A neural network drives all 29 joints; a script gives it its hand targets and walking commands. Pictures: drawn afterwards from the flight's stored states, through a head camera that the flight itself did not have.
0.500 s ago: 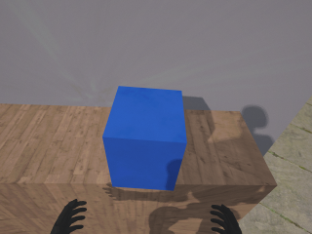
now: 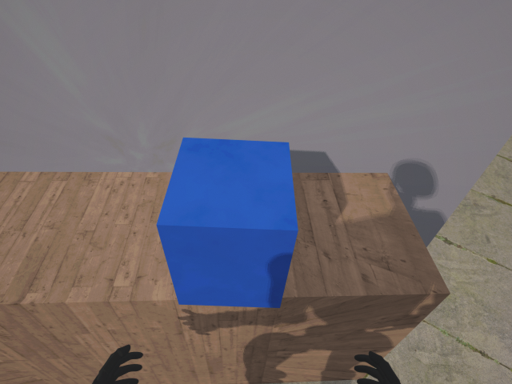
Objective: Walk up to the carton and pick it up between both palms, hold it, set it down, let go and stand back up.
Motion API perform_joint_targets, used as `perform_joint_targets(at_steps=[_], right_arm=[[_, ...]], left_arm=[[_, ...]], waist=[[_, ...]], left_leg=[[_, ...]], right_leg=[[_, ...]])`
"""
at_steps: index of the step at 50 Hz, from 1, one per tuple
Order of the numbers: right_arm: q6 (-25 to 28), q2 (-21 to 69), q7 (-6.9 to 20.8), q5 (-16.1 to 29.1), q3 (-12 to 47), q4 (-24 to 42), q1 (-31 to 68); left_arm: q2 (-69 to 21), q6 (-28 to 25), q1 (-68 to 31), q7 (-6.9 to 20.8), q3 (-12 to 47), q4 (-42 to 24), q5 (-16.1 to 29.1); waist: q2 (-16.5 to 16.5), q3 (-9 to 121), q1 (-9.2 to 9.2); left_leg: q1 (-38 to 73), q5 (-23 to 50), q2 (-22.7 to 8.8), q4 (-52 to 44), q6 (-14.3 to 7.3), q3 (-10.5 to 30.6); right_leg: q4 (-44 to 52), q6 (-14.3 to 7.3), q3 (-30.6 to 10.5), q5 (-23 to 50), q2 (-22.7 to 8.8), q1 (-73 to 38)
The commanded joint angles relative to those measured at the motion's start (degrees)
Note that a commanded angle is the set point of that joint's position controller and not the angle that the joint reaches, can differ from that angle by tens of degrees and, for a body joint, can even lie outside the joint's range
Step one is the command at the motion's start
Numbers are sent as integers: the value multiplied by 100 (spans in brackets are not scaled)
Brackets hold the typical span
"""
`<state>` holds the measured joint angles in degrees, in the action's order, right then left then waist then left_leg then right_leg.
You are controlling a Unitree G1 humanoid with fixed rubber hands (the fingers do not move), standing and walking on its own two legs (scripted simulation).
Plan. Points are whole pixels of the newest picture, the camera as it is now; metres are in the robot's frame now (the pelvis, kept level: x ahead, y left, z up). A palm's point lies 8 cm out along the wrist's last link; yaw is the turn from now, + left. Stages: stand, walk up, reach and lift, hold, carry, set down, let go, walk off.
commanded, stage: let go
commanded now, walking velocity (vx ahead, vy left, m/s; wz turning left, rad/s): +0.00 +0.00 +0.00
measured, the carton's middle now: (232, 224) +0.42 +0.05 +0.00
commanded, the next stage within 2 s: stand in 0.50 s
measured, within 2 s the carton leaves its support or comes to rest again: neither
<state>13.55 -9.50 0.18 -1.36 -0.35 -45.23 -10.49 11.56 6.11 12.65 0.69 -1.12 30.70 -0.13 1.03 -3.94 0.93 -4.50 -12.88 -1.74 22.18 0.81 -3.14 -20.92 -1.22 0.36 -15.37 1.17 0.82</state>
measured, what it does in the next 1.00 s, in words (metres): stands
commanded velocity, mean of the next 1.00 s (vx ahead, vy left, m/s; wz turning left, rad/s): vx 0.00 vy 0.00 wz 0.00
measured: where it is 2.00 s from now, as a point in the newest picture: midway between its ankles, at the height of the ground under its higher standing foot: outside the picture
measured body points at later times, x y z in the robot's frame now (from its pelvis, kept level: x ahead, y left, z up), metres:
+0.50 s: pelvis -0.01 +0.00 +0.00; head -0.02 +0.01 +0.45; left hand +0.15 +0.22 -0.09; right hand +0.14 -0.23 -0.09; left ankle +0.00 +0.12 -0.74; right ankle -0.04 -0.10 -0.74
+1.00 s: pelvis -0.03 +0.02 -0.01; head -0.07 +0.02 +0.44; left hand +0.02 +0.26 -0.14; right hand +0.03 -0.24 -0.14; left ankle +0.00 +0.12 -0.74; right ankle -0.04 -0.10 -0.74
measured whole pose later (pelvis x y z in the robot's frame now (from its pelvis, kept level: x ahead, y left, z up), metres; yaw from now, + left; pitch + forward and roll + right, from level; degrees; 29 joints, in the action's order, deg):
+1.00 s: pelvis -0.03 +0.02 -0.01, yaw +1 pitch -5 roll -1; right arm 1.2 -13.0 -0.8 -0.7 -0.6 -49.6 -19.9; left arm 12.6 -1.2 22.3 -0.7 -0.2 45.7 -0.6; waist -0.3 1.1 0.0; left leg -10.0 -13.8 -1.0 28.7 -0.8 -2.2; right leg -26.2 0.2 1.4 -15.9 0.2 5.4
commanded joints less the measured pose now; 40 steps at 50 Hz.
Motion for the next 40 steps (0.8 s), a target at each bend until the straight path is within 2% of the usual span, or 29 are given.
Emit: perform_joint_targets(at_steps=[1,2,4,8,10,11,12,14,15,16,19,20,23,24,25,27,28,29,30,32,33,34,35,37,38,39,40], right_arm=[[275,-766,18,24,-299,670,468],[260,-780,15,-3,-293,701,554],[262,-808,27,-12,-302,798,520],[217,-829,27,-18,-330,718,541],[210,-779,21,48,-175,801,481],[177,-755,16,47,-195,743,486],[163,-787,16,42,-209,769,493],[159,-832,30,51,-262,786,435],[145,-798,41,81,-271,727,469],[124,-839,48,74,-231,808,517],[125,-883,43,11,-339,944,416],[109,-830,51,20,-302,974,423],[5,-803,59,-29,-363,1001,371],[-19,-810,48,-70,-420,1050,443],[-15,-764,65,-56,-390,1073,509],[-32,-805,93,-12,-345,1068,407],[-558,-1095,-110,57,-317,500,-205],[-749,-1124,-146,82,-329,565,-426],[-837,-1103,-158,64,-319,569,-357],[-903,-1125,-153,65,-295,630,-338],[-927,-1100,-151,58,-271,625,-346],[-942,-1103,-145,92,-275,554,-380],[-957,-1117,-141,70,-279,520,-400],[-1008,-1105,-121,46,-264,428,-379],[-1033,-1091,-113,47,-287,445,-468],[-1043,-1090,-119,33,-276,362,-455],[-1051,-1091,-116,34,-273,346,-522]], left_arm=[[738,-210,-691,-116,-188,-1005,8],[722,-205,-729,-95,-148,-913,53],[734,-216,-762,-116,-171,-954,51],[753,-147,-738,-101,-168,-833,-5],[723,-124,-644,-74,-219,-800,-22],[712,-79,-684,-81,-230,-769,-77],[708,-72,-697,-85,-259,-753,-67],[688,-98,-804,-116,-248,-910,-59],[681,-75,-836,-118,-232,-872,-57],[695,-60,-811,-116,-251,-816,-82],[710,-80,-768,-139,-254,-957,-53],[710,-98,-800,-134,-224,-973,-17],[652,-48,-827,-157,-179,-969,6],[665,-17,-824,-157,-176,-922,41],[682,-29,-918,-183,-121,-984,76],[662,-49,-814,-193,-92,-899,100],[802,-517,258,-191,-270,-63,-135],[900,-663,472,-165,-250,23,-76],[906,-750,312,-135,-252,75,-84],[861,-900,255,-90,-251,98,-65],[824,-930,233,-89,-234,182,-73],[797,-940,254,-95,-208,190,-40],[800,-948,199,-96,-215,240,-62],[791,-930,264,-93,-193,331,-47],[828,-923,318,-103,-179,340,-34],[834,-938,383,-110,-203,456,-71],[896,-943,479,-118,-183,464,-45]], waist=[[-122,640,-96],[-8,513,-120],[7,614,-74],[-41,630,-93],[66,506,-8],[-88,493,-20],[-40,471,-21],[-156,599,-43],[-150,483,-64],[-107,424,-3],[-57,629,-78],[-5,549,-45],[-164,471,-77],[-36,402,-103],[-58,477,-81],[-5,454,-75],[-443,953,106],[-275,1069,-4],[-176,1014,-56],[7,1206,-13],[17,1165,-29],[171,1079,-34],[157,913,-37],[58,330,-13],[-53,205,-102],[-152,181,-59],[-110,97,-88]], left_leg=[[1031,1761,155,-16,147,-75],[953,1707,161,0,126,-70],[893,1497,176,-47,111,-92],[847,1469,186,-21,87,-93],[769,1474,199,-45,37,-65],[782,1351,193,-80,63,-63],[789,1429,195,-55,59,-95],[808,1351,202,-67,91,-106],[805,1345,188,-56,86,-101],[786,1276,202,-79,79,-131],[851,1317,197,-49,62,-131],[790,1235,187,-68,61,-138],[772,944,174,-122,77,-154],[711,844,169,-117,49,-173],[683,837,162,-103,44,-147],[719,883,160,-54,55,-146],[-158,2137,-326,465,-160,353],[-247,1812,-424,460,-202,393],[-280,1800,-426,418,-241,494],[8,2156,-496,465,-287,491],[-38,2069,-491,502,-280,522],[-15,1908,-493,424,-242,531],[-84,1964,-528,414,-240,552],[-341,1511,-492,306,-229,548],[-398,1326,-488,248,-180,537],[-384,1462,-489,262,-235,535],[-465,1323,-469,204,-220,599]], right_leg=[[472,158,140,1735,-46,1123],[446,183,142,1817,-39,1152],[440,198,99,1716,-70,1078],[376,216,85,1859,-83,1064],[367,254,36,2090,-112,1041],[388,206,32,1864,-120,1084],[385,218,31,1905,-101,1087],[382,217,18,1775,-110,1112],[394,186,23,1703,-97,1145],[411,168,19,1587,-87,1171],[392,227,14,1780,-110,1155],[375,213,25,1680,-84,1159],[424,153,-12,1245,-123,1284],[417,154,6,1116,-108,1314],[392,159,30,1078,-108,1361],[380,150,2,1137,-116,1375],[-99,58,-416,1736,-478,832],[-70,69,-444,1718,-606,616],[-134,39,-483,1781,-613,604],[-232,41,-520,2281,-660,674],[-146,42,-486,2209,-638,668],[-146,40,-470,2092,-638,840],[-100,63,-427,2111,-629,853],[37,74,-503,1652,-611,1125],[61,58,-562,1541,-653,1252],[80,59,-565,1682,-634,1119],[35,54,-588,1586,-643,1178]])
